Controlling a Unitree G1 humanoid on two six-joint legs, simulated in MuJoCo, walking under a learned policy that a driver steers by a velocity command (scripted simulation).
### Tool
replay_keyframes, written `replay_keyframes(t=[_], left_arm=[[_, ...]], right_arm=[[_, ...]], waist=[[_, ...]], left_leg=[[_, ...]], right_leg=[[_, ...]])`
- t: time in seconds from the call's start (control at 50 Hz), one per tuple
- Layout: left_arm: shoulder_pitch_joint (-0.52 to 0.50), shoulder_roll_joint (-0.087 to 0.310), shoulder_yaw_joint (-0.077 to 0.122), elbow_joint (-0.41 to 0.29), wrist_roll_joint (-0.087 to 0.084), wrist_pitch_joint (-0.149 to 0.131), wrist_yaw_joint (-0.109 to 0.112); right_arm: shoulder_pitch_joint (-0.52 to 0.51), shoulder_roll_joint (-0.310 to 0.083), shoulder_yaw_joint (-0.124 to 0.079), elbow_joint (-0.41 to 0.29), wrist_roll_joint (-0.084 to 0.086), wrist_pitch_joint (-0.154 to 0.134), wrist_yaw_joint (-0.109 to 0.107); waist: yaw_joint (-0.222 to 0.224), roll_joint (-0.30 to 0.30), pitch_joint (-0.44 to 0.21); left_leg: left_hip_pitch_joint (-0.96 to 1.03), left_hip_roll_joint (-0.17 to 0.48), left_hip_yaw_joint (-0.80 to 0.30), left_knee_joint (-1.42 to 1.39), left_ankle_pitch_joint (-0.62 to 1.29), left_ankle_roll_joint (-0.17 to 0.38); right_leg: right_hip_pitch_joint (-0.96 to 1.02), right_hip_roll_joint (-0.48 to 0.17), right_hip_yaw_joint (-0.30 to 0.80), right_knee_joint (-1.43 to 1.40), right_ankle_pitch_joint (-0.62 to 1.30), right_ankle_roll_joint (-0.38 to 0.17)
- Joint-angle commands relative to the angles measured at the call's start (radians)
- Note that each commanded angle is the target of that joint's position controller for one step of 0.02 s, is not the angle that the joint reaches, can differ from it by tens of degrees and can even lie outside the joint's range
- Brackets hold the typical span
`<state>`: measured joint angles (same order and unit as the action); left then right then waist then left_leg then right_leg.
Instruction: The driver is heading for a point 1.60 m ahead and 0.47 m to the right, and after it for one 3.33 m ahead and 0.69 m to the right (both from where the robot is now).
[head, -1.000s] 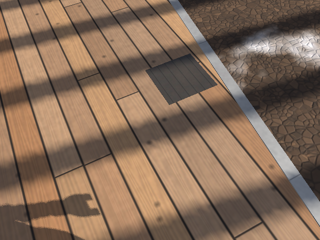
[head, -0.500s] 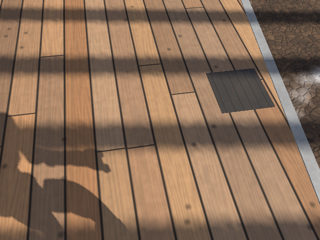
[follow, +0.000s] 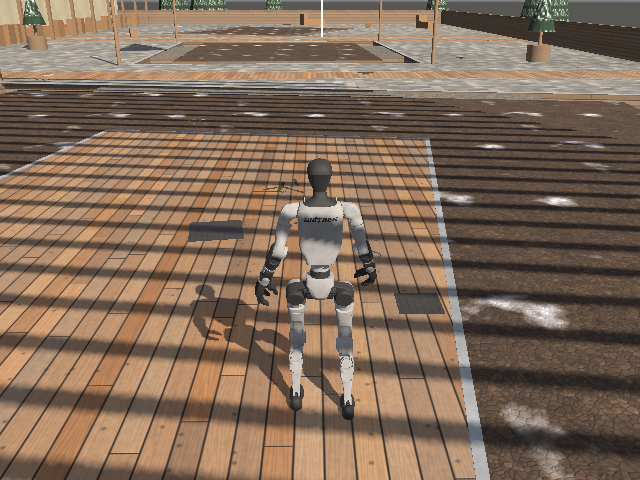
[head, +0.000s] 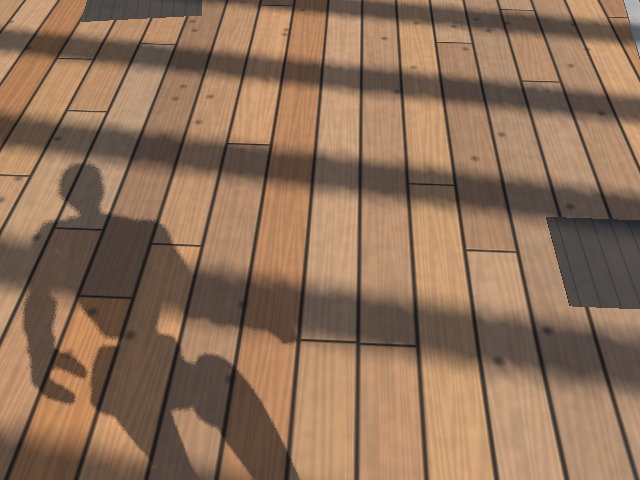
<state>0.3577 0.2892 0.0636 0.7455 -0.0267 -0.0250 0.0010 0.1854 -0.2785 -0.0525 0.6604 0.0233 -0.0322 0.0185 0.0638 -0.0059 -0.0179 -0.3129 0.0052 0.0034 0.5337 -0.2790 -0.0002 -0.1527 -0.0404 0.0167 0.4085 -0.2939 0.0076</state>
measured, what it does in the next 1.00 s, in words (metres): walks ahead: left foot, then right foot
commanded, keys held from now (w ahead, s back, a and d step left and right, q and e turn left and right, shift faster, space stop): w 0.24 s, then no key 0.62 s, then e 0.14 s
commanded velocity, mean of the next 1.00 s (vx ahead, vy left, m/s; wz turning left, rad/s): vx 0.20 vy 0.00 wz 0.01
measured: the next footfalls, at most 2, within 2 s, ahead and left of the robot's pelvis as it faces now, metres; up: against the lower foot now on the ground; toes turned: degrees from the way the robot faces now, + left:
left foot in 0.02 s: +0.05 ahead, +0.12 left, +0.00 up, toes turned +0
right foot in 0.46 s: +0.38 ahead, -0.09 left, +0.00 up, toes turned -1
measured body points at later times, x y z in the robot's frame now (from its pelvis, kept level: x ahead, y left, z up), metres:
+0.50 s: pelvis +0.21 +0.00 -0.02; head +0.25 -0.01 +0.42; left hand +0.44 +0.23 -0.10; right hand +0.21 -0.29 -0.15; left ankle +0.02 +0.12 -0.71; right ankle +0.34 -0.09 -0.74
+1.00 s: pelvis +0.30 +0.01 -0.01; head +0.31 +0.02 +0.44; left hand +0.42 +0.27 -0.13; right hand +0.40 -0.25 -0.13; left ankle +0.30 +0.15 -0.74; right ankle +0.34 -0.09 -0.74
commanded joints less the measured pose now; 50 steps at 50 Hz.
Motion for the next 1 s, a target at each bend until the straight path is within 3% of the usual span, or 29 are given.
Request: replay_keyframes(t=[0.02,0.04,0.06,0.08,0.1,0.14,0.2,0.3,0.34,0.38,0.42,0.44,0.46,0.48,0.5,0.52,0.54,0.56,0.6,0.66,0.72,0.76,0.8,0.82,0.86,0.88,0.92,0.96,1.0], left_arm=[[-0.078,0.096,0.011,-0.069,0.007,-0.022,-0.011],[-0.114,0.003,-0.018,-0.113,0.030,-0.037,-0.018],[-0.145,0.073,0.001,-0.159,0.002,-0.057,-0.007],[-0.152,0.143,0.022,-0.152,-0.013,-0.065,-0.005],[-0.151,0.145,0.024,-0.140,-0.015,-0.068,-0.011],[-0.156,0.124,0.023,-0.126,0.009,-0.069,-0.018],[-0.171,0.083,0.011,-0.119,0.019,-0.064,-0.030],[-0.332,0.024,-0.019,-0.159,0.022,-0.072,-0.044],[-0.366,0.033,-0.016,-0.171,0.019,-0.076,-0.056],[-0.350,0.062,-0.005,-0.169,0.020,-0.075,-0.063],[-0.261,0.103,0.012,-0.143,0.033,-0.075,-0.057],[-0.161,0.126,0.024,-0.112,0.040,-0.076,-0.049],[-0.074,0.175,0.033,-0.098,0.049,-0.076,-0.037],[-0.031,0.226,0.031,-0.102,0.079,-0.066,-0.029],[-0.002,0.151,0.015,-0.091,0.056,-0.053,-0.033],[-0.076,0.131,0.010,-0.102,0.034,-0.040,-0.035],[-0.155,0.105,0.001,-0.101,0.023,-0.033,-0.032],[-0.213,0.071,-0.012,-0.098,0.026,-0.031,-0.031],[-0.286,0.073,-0.011,-0.089,0.049,-0.030,-0.031],[-0.307,0.076,-0.008,-0.067,0.057,-0.033,-0.026],[-0.308,0.092,-0.005,-0.047,0.045,-0.014,-0.015],[-0.316,0.067,-0.019,-0.035,0.040,-0.003,-0.013],[-0.268,0.028,-0.036,-0.007,0.050,-0.001,-0.016],[-0.213,0.042,-0.027,-0.004,0.044,0.002,-0.015],[-0.233,0.053,-0.024,0.008,0.046,0.007,-0.003],[-0.219,0.046,-0.025,0.020,0.043,0.011,0.002],[-0.229,0.082,-0.015,0.016,0.038,0.016,0.005],[-0.255,0.090,-0.007,-0.002,0.025,0.013,0.004],[-0.260,0.081,-0.001,-0.016,0.017,0.012,0.001]], right_arm=[[0.167,-0.122,-0.045,-0.009,0.010,-0.023,-0.010],[0.280,-0.217,-0.063,0.000,-0.011,-0.023,-0.024],[0.308,-0.279,-0.080,0.008,-0.021,-0.031,-0.011],[0.260,-0.199,-0.055,0.005,-0.016,-0.044,-0.004],[0.222,-0.151,-0.039,0.001,-0.019,-0.053,-0.002],[0.157,-0.121,-0.025,-0.004,-0.023,-0.053,-0.001],[0.150,-0.118,-0.021,0.007,-0.024,-0.054,-0.009],[0.187,-0.149,-0.024,0.064,-0.021,-0.040,-0.029],[0.228,-0.167,-0.027,0.093,-0.014,-0.035,-0.031],[0.213,-0.175,-0.030,0.105,-0.009,-0.030,-0.034],[0.182,-0.192,-0.038,0.106,-0.008,-0.025,-0.039],[0.165,-0.185,-0.036,0.101,-0.007,-0.021,-0.040],[0.195,-0.151,-0.024,0.091,-0.023,-0.022,-0.041],[0.362,-0.048,0.009,0.098,-0.043,-0.027,-0.032],[0.431,-0.079,0.010,0.148,-0.025,-0.026,-0.023],[0.349,-0.171,-0.019,0.138,0.003,-0.015,-0.021],[0.245,-0.168,-0.018,0.107,0.005,-0.002,-0.029],[0.188,-0.146,-0.015,0.097,-0.006,0.015,-0.039],[0.212,-0.103,-0.011,0.107,-0.019,0.050,-0.055],[0.221,-0.057,0.005,0.117,-0.035,0.056,-0.067],[0.183,-0.075,-0.001,0.121,-0.033,0.058,-0.060],[0.160,-0.072,-0.003,0.119,-0.048,0.058,-0.056],[0.113,-0.108,-0.004,0.084,-0.058,0.054,-0.062],[0.070,-0.176,-0.022,0.097,-0.044,0.053,-0.066],[0.037,-0.081,0.000,0.099,-0.053,0.033,-0.059],[0.020,-0.078,0.001,0.099,-0.054,0.024,-0.057],[0.035,-0.101,-0.010,0.095,-0.042,0.012,-0.063],[0.075,-0.133,-0.025,0.098,-0.033,0.012,-0.075],[0.103,-0.145,-0.036,0.094,-0.031,0.019,-0.088]], waist=[[-0.143,-0.079,-0.028],[-0.175,0.169,-0.098],[-0.182,0.264,-0.062],[-0.166,0.184,0.024],[-0.145,0.175,0.071],[-0.110,0.131,0.101],[-0.094,0.109,0.088],[-0.130,0.095,0.111],[-0.137,0.099,0.094],[-0.108,0.108,0.072],[-0.049,0.118,0.009],[0.008,0.099,-0.056],[0.033,0.030,-0.161],[-0.029,-0.211,-0.337],[-0.013,-0.245,-0.506],[-0.006,-0.143,-0.388],[-0.025,-0.079,-0.239],[-0.047,-0.033,-0.132],[-0.104,-0.084,-0.063],[-0.111,-0.120,-0.081],[-0.101,-0.099,-0.090],[-0.112,-0.089,-0.042],[-0.093,-0.019,0.037],[-0.024,0.123,0.069],[-0.036,0.150,0.077],[-0.031,0.153,0.074],[-0.053,0.109,0.070],[-0.076,0.073,0.042],[-0.090,0.082,0.000]], left_leg=[[0.401,0.031,-0.048,-0.128,0.040,0.057],[0.575,0.273,-0.397,-0.211,-0.079,0.149],[0.508,0.393,-0.674,-0.309,-0.268,0.287],[0.462,0.366,-0.633,-0.329,-0.366,0.293],[0.423,0.315,-0.542,-0.340,-0.335,0.265],[0.349,0.251,-0.405,-0.366,-0.122,0.231],[0.294,0.204,-0.263,-0.397,0.142,0.223],[0.189,0.141,-0.087,-0.366,0.476,0.177],[0.203,0.161,-0.089,-0.335,0.513,0.167],[0.259,0.185,-0.103,-0.278,0.554,0.144],[0.309,0.184,-0.110,-0.162,0.718,0.118],[0.302,0.144,-0.088,-0.029,0.788,0.092],[0.200,0.084,-0.062,0.165,0.631,0.049],[-0.122,-0.042,-0.044,0.577,-0.048,-0.028],[-0.166,-0.091,-0.175,0.748,-0.422,-0.051],[-0.208,-0.036,-0.183,0.800,-0.386,-0.056],[-0.248,0.009,-0.126,0.761,-0.331,-0.058],[-0.240,0.042,-0.105,0.683,-0.284,-0.063],[-0.075,0.066,-0.080,0.514,-0.204,-0.070],[0.054,0.063,-0.055,0.296,-0.153,-0.071],[0.147,0.052,-0.038,0.142,0.040,-0.049],[0.220,0.037,-0.023,0.046,0.092,-0.025],[0.189,0.121,-0.131,-0.111,0.075,0.021],[0.029,0.121,-0.148,-0.135,-0.154,0.050],[-0.088,0.090,-0.133,-0.196,-0.269,0.027],[-0.075,0.082,-0.117,-0.187,-0.216,0.010],[0.005,0.077,-0.094,-0.133,-0.101,0.006],[0.078,0.089,-0.084,-0.083,0.015,0.025],[0.127,0.126,-0.098,-0.064,0.133,0.054]], right_leg=[[-0.292,-0.120,0.110,0.031,-0.084,-0.118],[-0.504,-0.004,-0.030,0.409,-0.163,-0.032],[-0.678,0.038,-0.003,0.625,-0.283,-0.018],[-0.746,-0.023,0.043,0.726,-0.219,-0.030],[-0.762,-0.047,0.045,0.739,-0.119,-0.043],[-0.729,-0.080,0.041,0.689,0.011,-0.035],[-0.669,-0.079,0.008,0.601,0.148,0.002],[-0.468,-0.009,-0.055,0.243,0.352,0.022],[-0.395,0.018,-0.052,0.177,0.403,0.004],[-0.359,0.025,-0.022,0.127,0.392,-0.030],[-0.249,0.055,-0.028,0.106,0.346,-0.067],[-0.109,0.070,-0.050,0.061,0.409,-0.091],[0.116,-0.023,0.017,0.095,0.727,-0.132],[0.492,-0.324,0.348,0.167,1.055,-0.319],[0.534,-0.396,0.551,0.091,1.005,-0.404],[0.395,-0.347,0.455,0.035,0.776,-0.363],[0.251,-0.292,0.364,-0.008,0.604,-0.314],[0.094,-0.249,0.296,-0.055,0.513,-0.286],[-0.144,-0.182,0.201,-0.133,0.386,-0.247],[-0.209,-0.155,0.129,-0.147,0.380,-0.255],[-0.236,-0.153,0.136,-0.162,0.066,-0.232],[-0.311,-0.119,0.132,-0.163,-0.191,-0.170],[-0.334,-0.054,0.103,-0.098,-0.301,-0.074],[-0.246,0.016,0.020,-0.059,-0.208,-0.039],[-0.103,0.026,-0.005,0.021,-0.059,-0.023],[-0.098,0.022,0.000,0.030,-0.028,-0.031],[-0.177,0.024,0.016,0.049,0.002,-0.056],[-0.236,0.030,0.027,0.088,0.083,-0.073],[-0.267,0.042,0.020,0.167,0.191,-0.072]])
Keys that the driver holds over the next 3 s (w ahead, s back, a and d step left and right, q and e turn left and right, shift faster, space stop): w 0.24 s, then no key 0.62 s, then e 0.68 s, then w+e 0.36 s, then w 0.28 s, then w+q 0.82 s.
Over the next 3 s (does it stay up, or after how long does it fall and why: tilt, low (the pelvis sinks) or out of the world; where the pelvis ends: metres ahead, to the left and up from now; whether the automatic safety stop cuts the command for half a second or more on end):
stays up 0.81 -0.40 -0.02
